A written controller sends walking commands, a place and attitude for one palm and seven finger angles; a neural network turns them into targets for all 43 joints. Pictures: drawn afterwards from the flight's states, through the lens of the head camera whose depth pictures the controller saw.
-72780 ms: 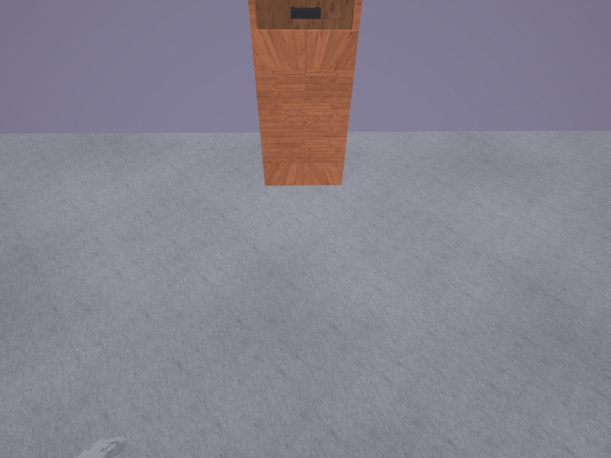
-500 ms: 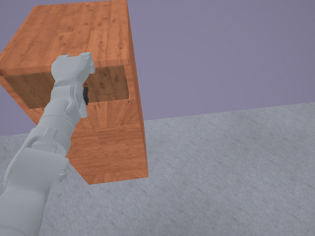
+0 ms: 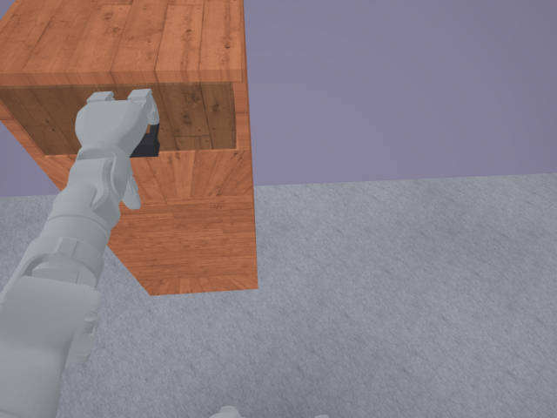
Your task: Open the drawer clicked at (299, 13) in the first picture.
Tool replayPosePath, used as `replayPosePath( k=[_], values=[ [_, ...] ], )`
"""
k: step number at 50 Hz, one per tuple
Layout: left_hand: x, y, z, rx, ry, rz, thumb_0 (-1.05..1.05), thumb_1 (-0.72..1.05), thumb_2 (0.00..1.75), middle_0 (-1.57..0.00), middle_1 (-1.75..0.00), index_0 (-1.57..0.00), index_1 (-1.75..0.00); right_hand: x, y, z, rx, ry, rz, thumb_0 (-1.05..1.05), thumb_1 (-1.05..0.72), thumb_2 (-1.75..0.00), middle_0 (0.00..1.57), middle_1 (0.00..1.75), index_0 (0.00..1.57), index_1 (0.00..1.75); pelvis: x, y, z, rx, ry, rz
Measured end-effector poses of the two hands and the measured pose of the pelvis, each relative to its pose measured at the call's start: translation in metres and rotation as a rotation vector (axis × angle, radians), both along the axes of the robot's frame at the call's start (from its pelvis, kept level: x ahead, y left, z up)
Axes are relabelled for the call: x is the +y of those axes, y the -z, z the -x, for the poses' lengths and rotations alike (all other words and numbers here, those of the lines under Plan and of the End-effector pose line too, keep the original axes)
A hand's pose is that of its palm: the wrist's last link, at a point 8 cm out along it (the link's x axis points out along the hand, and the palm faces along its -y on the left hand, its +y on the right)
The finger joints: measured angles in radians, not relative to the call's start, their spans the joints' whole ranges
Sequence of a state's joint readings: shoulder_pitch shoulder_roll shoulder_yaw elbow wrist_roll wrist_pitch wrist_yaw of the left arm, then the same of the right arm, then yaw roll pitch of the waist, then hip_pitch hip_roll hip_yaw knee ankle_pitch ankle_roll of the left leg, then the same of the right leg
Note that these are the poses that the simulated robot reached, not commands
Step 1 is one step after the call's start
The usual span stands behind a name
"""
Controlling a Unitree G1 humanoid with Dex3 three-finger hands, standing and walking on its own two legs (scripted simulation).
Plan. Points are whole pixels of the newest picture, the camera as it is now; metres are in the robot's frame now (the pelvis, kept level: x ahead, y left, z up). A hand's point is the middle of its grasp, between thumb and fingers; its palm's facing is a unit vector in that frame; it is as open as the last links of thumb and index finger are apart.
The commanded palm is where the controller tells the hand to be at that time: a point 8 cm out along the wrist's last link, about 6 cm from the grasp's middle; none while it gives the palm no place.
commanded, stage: lower the fingers behind the handle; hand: left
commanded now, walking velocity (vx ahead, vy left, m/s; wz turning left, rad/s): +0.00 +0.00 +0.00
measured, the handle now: (126, 136) +0.53 +0.23 +0.07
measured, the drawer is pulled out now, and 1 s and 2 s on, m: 0.00 0.00 0.00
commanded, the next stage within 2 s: lift the hand off the handle in 0.78 s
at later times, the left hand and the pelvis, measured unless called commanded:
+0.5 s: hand (128, 154) +0.49 +0.22 +0.08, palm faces +0.02 -0.02 -1.00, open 13.8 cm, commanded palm +0.47 +0.22 +0.11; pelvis -0.01 +0.01 -0.01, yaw -1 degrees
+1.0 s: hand (128, 154) +0.49 +0.22 +0.08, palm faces +0.01 -0.02 -1.00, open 13.9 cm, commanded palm +0.47 +0.21 +0.10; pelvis -0.01 +0.01 -0.01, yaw -1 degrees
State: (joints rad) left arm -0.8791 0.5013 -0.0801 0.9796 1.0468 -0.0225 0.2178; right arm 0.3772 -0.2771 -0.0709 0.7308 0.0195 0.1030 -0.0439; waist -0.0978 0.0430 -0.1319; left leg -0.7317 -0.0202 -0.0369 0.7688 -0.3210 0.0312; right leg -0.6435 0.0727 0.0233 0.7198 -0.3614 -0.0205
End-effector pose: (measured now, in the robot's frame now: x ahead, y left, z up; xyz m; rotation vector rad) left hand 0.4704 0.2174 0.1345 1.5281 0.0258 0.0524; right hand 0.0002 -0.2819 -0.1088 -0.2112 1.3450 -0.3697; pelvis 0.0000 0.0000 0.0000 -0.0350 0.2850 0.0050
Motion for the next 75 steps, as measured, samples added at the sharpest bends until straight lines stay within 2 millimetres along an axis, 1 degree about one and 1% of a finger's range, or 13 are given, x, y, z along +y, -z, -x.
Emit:
replayPosePath(
  k=[3,8,13,18,27,31,35,40,47,60,68,75],
  values=[
    [-0.002,-0.002,-0.001,-0.005,-0.020,-0.008,0.00,-0.49,0.30,-0.36,-1.25,-0.36,-1.28,0.011,0.005,-0.011,-0.024,-0.011,-0.034,0.01,-0.91,-0.90,0.20,0.30,0.20,0.30,0.003,0.000,-0.002,0.003,0.001,0.001],
    [-0.004,-0.003,0.000,0.018,-0.046,-0.018,0.00,-0.49,0.30,-0.35,-1.23,-0.35,-1.26,0.029,0.010,-0.028,-0.074,-0.023,-0.081,0.01,-0.91,-0.90,0.20,0.30,0.20,0.30,0.005,0.000,-0.002,-0.005,0.008,-0.001],
    [-0.004,-0.003,0.000,0.039,-0.040,-0.017,0.00,-0.49,0.30,-0.33,-1.22,-0.32,-1.26,0.037,0.009,-0.036,-0.114,-0.031,-0.087,0.01,-0.90,-0.90,0.20,0.30,0.20,0.30,0.006,0.000,0.002,-0.011,0.013,-0.002],
    [0.001,0.001,0.002,0.038,-0.028,-0.003,0.00,-0.49,0.30,-0.32,-1.21,-0.30,-1.27,0.032,0.006,-0.029,-0.114,-0.031,-0.062,0.01,-0.90,-0.90,0.20,0.30,0.20,0.30,0.007,0.003,0.007,-0.006,0.016,-0.001],
    [0.001,0.006,0.003,-0.013,-0.009,-0.019,0.00,-0.49,0.30,-0.32,-1.20,-0.28,-1.31,0.019,0.005,0.005,-0.029,-0.007,-0.015,0.01,-0.90,-0.90,0.20,0.30,0.20,0.30,0.010,0.008,0.013,0.013,0.017,0.006],
    [0.001,0.006,0.003,-0.015,-0.022,-0.013,0.00,-0.49,0.30,-0.32,-1.20,-0.28,-1.32,0.019,0.005,0.016,-0.006,0.013,-0.013,0.01,-0.91,-0.90,0.20,0.30,0.20,0.30,0.011,0.008,0.014,0.012,0.021,0.007],
    [0.000,0.004,0.002,-0.002,-0.031,-0.019,0.00,-0.49,0.30,-0.32,-1.20,-0.29,-1.32,0.023,0.005,0.023,-0.005,0.031,-0.019,0.01,-0.91,-0.90,0.20,0.30,0.20,0.30,0.012,0.007,0.014,0.008,0.025,0.007],
    [0.000,0.003,0.001,0.015,-0.034,-0.015,0.00,-0.49,0.30,-0.32,-1.20,-0.28,-1.31,0.029,0.007,0.024,-0.016,0.040,-0.033,0.01,-0.91,-0.90,0.20,0.30,0.20,0.30,0.013,0.006,0.015,0.004,0.031,0.006],
    [0.000,0.003,0.002,0.017,-0.024,-0.024,0.00,-0.49,0.30,-0.32,-1.20,-0.27,-1.30,0.034,0.008,0.017,-0.034,0.026,-0.047,0.01,-0.90,-0.90,0.20,0.30,0.20,0.30,0.014,0.006,0.014,0.006,0.029,0.006],
    [-0.001,0.003,0.000,0.000,-0.036,-0.031,0.00,-0.49,0.30,-0.33,-1.22,-0.30,-1.33,0.027,0.009,0.001,-0.039,-0.026,-0.033,0.01,-0.90,-0.90,0.20,0.30,0.20,0.30,0.011,0.010,0.016,0.021,0.000,0.009],
    [-0.004,0.000,0.001,0.023,-0.062,-0.042,0.00,-0.49,0.30,-0.32,-1.21,-0.32,-1.29,0.023,0.010,0.005,-0.045,-0.021,-0.023,0.01,-0.90,-0.90,0.20,0.30,0.20,0.30,0.009,0.010,0.020,0.016,-0.007,0.009],
    [-0.005,-0.006,0.000,0.064,-0.059,-0.032,0.00,-0.49,0.30,-0.32,-1.20,-0.34,-1.24,0.026,0.010,0.012,-0.045,0.002,-0.030,0.01,-0.90,-0.90,0.20,0.30,0.20,0.30,0.008,0.005,0.016,-0.004,0.001,0.005]
  ],
)
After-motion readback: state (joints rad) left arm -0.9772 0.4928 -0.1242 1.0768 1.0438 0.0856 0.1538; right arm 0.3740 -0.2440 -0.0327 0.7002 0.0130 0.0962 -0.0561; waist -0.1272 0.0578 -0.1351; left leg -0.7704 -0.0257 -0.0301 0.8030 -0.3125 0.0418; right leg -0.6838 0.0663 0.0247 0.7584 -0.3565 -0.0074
